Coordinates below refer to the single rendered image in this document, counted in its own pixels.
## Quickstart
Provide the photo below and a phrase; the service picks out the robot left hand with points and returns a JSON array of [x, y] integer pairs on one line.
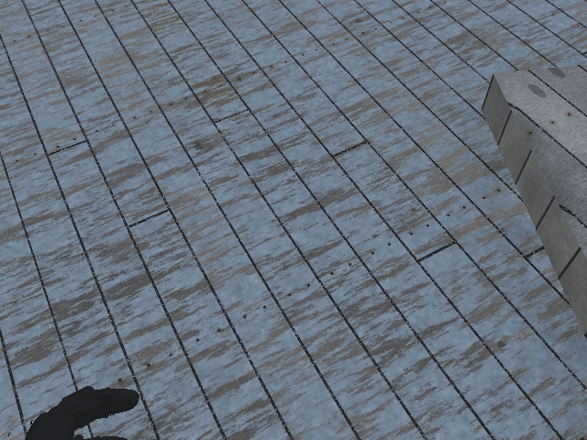
[[79, 409]]

